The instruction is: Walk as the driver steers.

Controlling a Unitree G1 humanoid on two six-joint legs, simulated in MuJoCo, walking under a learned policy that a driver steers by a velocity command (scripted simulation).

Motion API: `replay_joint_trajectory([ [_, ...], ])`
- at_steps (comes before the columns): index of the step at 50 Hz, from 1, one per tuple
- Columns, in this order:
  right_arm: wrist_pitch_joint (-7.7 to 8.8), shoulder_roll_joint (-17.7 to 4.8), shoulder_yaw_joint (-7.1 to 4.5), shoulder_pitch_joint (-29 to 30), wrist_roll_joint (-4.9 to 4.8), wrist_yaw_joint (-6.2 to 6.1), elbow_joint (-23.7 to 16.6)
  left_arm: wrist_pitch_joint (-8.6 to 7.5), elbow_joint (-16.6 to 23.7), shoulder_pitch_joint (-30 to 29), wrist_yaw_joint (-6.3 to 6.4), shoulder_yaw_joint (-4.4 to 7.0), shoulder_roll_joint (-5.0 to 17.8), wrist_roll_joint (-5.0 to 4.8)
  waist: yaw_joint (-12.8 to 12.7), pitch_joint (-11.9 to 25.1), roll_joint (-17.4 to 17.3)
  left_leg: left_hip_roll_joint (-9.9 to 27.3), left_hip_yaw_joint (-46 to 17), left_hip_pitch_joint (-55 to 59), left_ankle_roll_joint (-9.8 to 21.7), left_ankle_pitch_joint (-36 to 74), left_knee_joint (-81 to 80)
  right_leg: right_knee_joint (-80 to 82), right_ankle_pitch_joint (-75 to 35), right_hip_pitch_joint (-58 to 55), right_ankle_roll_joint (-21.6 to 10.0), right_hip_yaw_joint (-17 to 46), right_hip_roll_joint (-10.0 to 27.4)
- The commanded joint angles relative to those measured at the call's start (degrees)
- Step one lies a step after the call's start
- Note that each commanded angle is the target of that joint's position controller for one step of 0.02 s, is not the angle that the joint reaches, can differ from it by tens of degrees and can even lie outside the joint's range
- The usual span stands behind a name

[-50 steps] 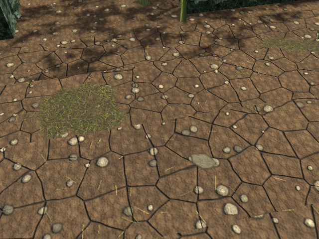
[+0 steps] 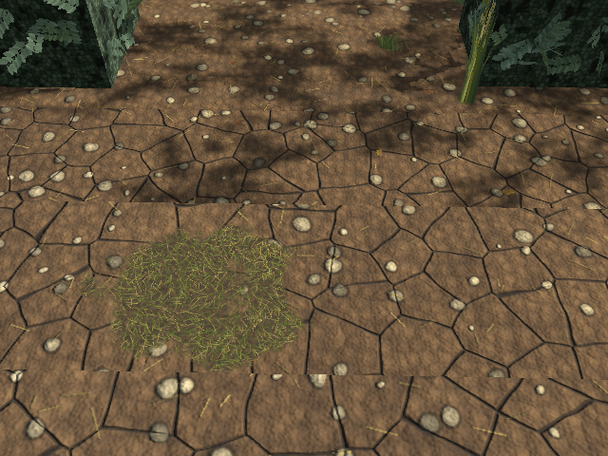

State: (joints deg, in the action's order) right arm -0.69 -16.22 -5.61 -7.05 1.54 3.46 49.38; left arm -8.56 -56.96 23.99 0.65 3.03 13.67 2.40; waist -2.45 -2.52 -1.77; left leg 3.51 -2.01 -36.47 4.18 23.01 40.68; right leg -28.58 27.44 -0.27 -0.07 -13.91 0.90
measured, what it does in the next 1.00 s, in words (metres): goes down, turning left: left foot 0.16 m lower, then right foot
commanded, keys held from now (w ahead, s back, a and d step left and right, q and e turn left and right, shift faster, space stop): w+q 0.06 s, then q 0.56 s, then e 0.38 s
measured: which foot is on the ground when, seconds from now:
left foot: up 0.00-0.14, down 0.16-0.64, up 0.66-0.94, down 0.96-1.00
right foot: down 0.00-0.16, up 0.18-0.62, down 0.64-0.98, up 1.00-1.00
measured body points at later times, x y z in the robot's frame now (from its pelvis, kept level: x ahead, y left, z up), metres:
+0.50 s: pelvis +0.22 +0.04 -0.15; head +0.27 +0.05 +0.30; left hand +0.32 +0.31 -0.27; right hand +0.32 -0.20 -0.29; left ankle +0.23 +0.10 -0.87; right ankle +0.37 -0.07 -0.83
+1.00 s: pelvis +0.25 +0.01 -0.14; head +0.27 +0.02 +0.31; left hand +0.23 +0.29 -0.27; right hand +0.45 -0.19 -0.26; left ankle +0.20 +0.10 -0.88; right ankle +0.34 -0.06 -0.87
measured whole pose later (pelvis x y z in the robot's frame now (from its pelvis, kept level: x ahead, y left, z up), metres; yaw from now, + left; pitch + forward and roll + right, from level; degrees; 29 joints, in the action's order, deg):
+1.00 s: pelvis +0.25 +0.01 -0.14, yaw +19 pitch +0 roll +1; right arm -1.6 -13.8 -1.8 -10.5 1.4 -1.5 46.6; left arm 2.7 -47.1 14.4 -1.2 4.3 14.9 0.1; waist -2.0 -2.1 1.6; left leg -3.6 -1.0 -11.0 2.6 -15.4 26.3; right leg -31.7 14.2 21.2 -1.4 5.4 -3.7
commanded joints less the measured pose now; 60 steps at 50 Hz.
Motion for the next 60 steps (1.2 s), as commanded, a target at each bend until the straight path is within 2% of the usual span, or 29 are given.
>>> replay_joint_trajectory([
  [1,0.36,-1.48,0.36,9.69,0.31,0.68,-4.43,-0.64,1.29,3.31,0.56,0.64,5.03,1.40,-3.14,-8.30,3.63,-0.23,2.71,-2.70,0.51,5.80,-5.99,2.75,-5.23,5.13,-5.30,6.04,13.83],
  [5,0.63,-0.31,1.53,8.13,1.00,0.55,-2.60,2.06,0.74,3.47,2.10,0.07,4.68,0.80,-2.80,-9.17,1.80,-0.27,6.22,8.40,0.05,8.24,-18.44,-12.64,-10.85,6.27,-4.50,2.74,11.98],
  [7,1.05,-2.49,0.48,-9.51,2.57,-0.87,4.10,3.82,0.53,2.91,2.82,0.38,6.41,-0.47,4.49,-0.46,1.22,-2.97,9.23,24.65,1.13,6.63,-21.51,-36.50,-27.02,5.44,-5.13,2.17,10.58],
  [8,1.60,-4.89,-0.61,-20.78,3.95,-1.59,8.25,4.72,0.46,1.90,2.56,0.81,7.60,-2.50,10.60,5.16,-1.56,-3.30,10.29,38.96,2.98,11.66,-26.66,-55.65,-23.34,10.72,-4.21,-0.14,7.24],
  [9,2.05,-11.86,-2.22,-22.67,3.51,-1.96,10.18,4.99,0.57,7.95,1.93,0.97,4.41,-3.38,7.15,7.19,-16.23,4.95,3.95,59.57,6.46,44.63,-11.51,-81.75,25.17,35.02,-1.66,-0.13,-0.40],
  [10,2.60,-15.55,-2.82,-25.12,0.41,-1.66,6.97,5.05,4.08,8.72,2.39,0.29,5.28,-4.46,8.84,21.83,-14.76,18.69,-10.66,80.58,14.61,67.32,4.66,-89.22,26.06,53.92,-0.74,10.30,1.36],
  [11,2.22,-12.26,-2.00,-23.16,-1.28,-2.33,3.49,5.29,6.41,1.04,2.41,0.11,7.07,-3.41,12.17,25.36,-3.81,20.02,-14.54,76.41,15.53,52.04,-2.40,-82.61,16.15,56.26,-0.49,13.58,5.23],
  [12,1.37,-9.38,-1.05,-17.04,-1.17,-3.52,1.63,5.53,7.17,-1.14,2.11,-0.01,6.74,-2.25,9.33,21.71,1.45,19.21,-16.13,66.35,16.10,34.50,-7.43,-77.17,9.66,54.48,-0.05,14.41,6.33],
  [14,1.46,-7.83,-0.02,-10.39,-0.77,-6.04,-0.43,6.97,8.64,-1.31,1.14,-0.35,4.68,0.31,3.25,19.58,1.26,20.76,-21.29,48.45,18.51,7.20,-14.34,-66.60,-3.53,51.68,1.56,16.58,6.47],
  [15,1.99,-5.95,0.76,-6.17,-1.20,-5.87,-0.88,8.32,8.64,-4.88,1.50,0.05,5.87,0.12,1.20,10.74,5.66,15.17,-15.39,30.56,16.37,7.61,-20.47,-52.78,-7.93,41.91,3.42,15.60,7.28],
  [16,2.35,-6.20,0.64,-6.38,-1.04,-5.27,-0.15,9.14,9.41,-6.53,1.61,0.20,5.37,0.03,0.72,6.89,2.85,11.14,-12.06,22.83,15.00,11.68,-20.47,-45.83,-8.88,35.36,3.43,14.82,5.89],
  [21,2.42,-5.32,0.25,-8.50,-1.15,-3.98,-0.56,8.47,11.46,-8.87,1.40,-0.59,3.12,-1.21,1.86,12.13,-0.43,5.60,-9.92,25.97,10.56,17.19,-15.23,-26.90,-19.41,29.82,1.11,16.23,3.47],
  [26,0.74,-5.75,-0.19,-11.16,-0.38,-3.53,-1.32,9.07,15.61,-18.11,1.66,-0.10,4.31,-1.37,4.12,5.34,-1.58,5.20,-16.61,22.85,9.76,-1.39,-16.11,-20.67,-14.49,28.42,1.04,17.12,0.98],
  [30,-0.23,-6.44,-0.53,-8.67,-0.04,-3.66,-3.76,7.63,15.68,-14.46,1.36,0.13,4.09,-1.68,1.99,2.26,-3.42,2.97,-22.97,19.88,7.73,-13.41,-13.47,-7.07,-9.97,19.97,-0.63,17.70,-1.23],
  [31,-0.28,-6.05,-0.48,-7.13,-0.75,-3.90,-4.63,6.78,15.17,-11.12,1.50,0.26,4.40,-1.45,-0.08,2.26,-2.22,0.32,-22.37,16.29,5.05,-18.89,-10.46,2.12,-15.90,13.10,-1.22,18.53,0.50],
  [32,0.02,-2.49,0.35,-9.16,-1.07,-4.16,-5.69,6.15,15.05,-8.27,1.94,1.11,8.49,-0.43,0.58,5.35,6.94,-4.54,-15.26,12.72,1.57,-31.66,-0.75,6.77,-26.51,6.02,-3.64,28.00,12.31],
  [33,-0.23,-0.80,0.46,-13.53,-1.56,-4.52,-6.98,6.95,15.80,-9.29,1.85,2.09,13.54,-0.39,2.63,8.36,20.83,-15.76,-3.49,4.26,-1.18,-60.16,11.23,8.80,-49.80,1.21,-13.89,44.12,25.50],
  [34,-0.65,-4.77,-0.28,-12.31,0.42,-4.24,-5.86,7.69,15.67,-8.18,1.73,1.52,10.08,-1.41,1.34,9.85,13.11,-12.98,-5.17,3.95,-2.01,-62.43,21.18,8.76,-48.34,3.12,-17.66,45.52,24.13],
  [35,-1.01,-4.60,-0.51,-10.51,0.35,-3.95,-5.48,7.95,15.96,-10.81,1.54,0.51,6.86,-1.55,2.41,7.13,6.96,-12.21,-7.78,5.40,-2.57,-57.66,23.28,8.50,-42.47,7.57,-16.70,39.75,20.02],
  [36,-1.49,-3.38,-0.17,-10.30,-0.05,-3.72,-4.88,8.24,16.31,-15.35,1.16,-0.23,4.76,-1.32,4.67,5.09,5.01,-10.96,-8.40,8.30,-3.42,-53.05,21.40,9.18,-37.67,11.86,-14.03,33.86,15.64],
  [38,-2.48,-1.01,1.18,-13.07,-0.38,-2.89,-3.05,8.15,15.94,-19.77,0.42,-0.80,3.30,-0.63,7.09,4.60,10.20,-9.72,-5.12,16.40,-4.90,-48.09,12.17,10.09,-35.69,17.29,-9.66,25.13,8.53],
  [43,-2.68,-2.70,2.15,-5.81,-0.97,-3.78,-4.75,9.88,13.67,-12.51,-1.47,2.51,10.62,-1.52,1.96,4.49,12.56,-9.26,1.73,18.73,-4.45,-48.12,-3.62,10.28,-25.48,12.14,-10.24,32.54,8.24],
  [47,-0.80,-3.19,2.15,-9.36,-0.75,-5.05,-3.95,10.82,14.19,-13.28,-1.82,3.31,10.50,-1.97,4.16,5.64,10.84,-7.47,0.82,29.29,-1.05,-38.76,-19.34,9.12,-20.05,16.90,-7.11,36.02,6.96],
  [48,-0.15,-5.89,1.60,-10.52,-0.24,-5.55,-4.00,10.58,14.58,-12.63,-1.75,3.06,8.98,-2.35,4.11,6.68,7.11,-1.83,-3.79,35.14,0.16,-40.11,-21.98,6.93,-13.81,22.38,-4.59,34.31,4.75],
  [49,0.10,-10.31,0.70,-10.40,0.40,-5.96,-4.82,10.04,16.22,-13.59,-1.86,2.37,5.94,-3.31,4.14,6.29,-4.51,8.10,-15.12,37.61,3.58,-45.29,-25.83,-0.82,-5.87,30.96,-1.53,26.60,-1.76],
  [50,0.00,-10.71,0.43,-7.40,0.62,-5.82,-5.04,9.89,16.67,-15.42,-1.60,2.60,6.75,-2.43,4.66,2.35,-10.80,16.28,-20.35,29.45,8.12,-39.60,-28.72,-12.07,-0.45,31.68,-1.31,17.39,-7.00],
  [51,0.20,-7.43,1.34,-5.46,0.49,-5.84,-5.89,10.14,15.88,-14.71,-1.51,3.35,8.63,-1.20,3.40,0.80,-5.66,16.33,-17.43,26.80,9.94,-30.56,-27.03,-22.25,1.40,30.77,-1.36,17.68,-4.64],
  [53,0.24,-4.36,2.30,-2.22,0.16,-5.93,-6.95,11.01,13.94,-10.55,-1.85,3.70,7.77,-1.25,0.64,0.89,-3.85,11.97,-9.32,25.94,9.12,-18.31,-24.53,-31.84,-1.48,30.51,-0.86,17.57,-4.25],
  [60,0.01,-7.51,1.05,-7.52,-0.23,-5.01,-5.48,12.32,17.58,-15.32,-3.69,1.88,5.33,-2.05,4.41,2.54,-8.00,11.23,-1.45,31.39,7.35,-11.04,-18.60,-18.64,-3.12,26.40,0.72,12.28,-2.37],
])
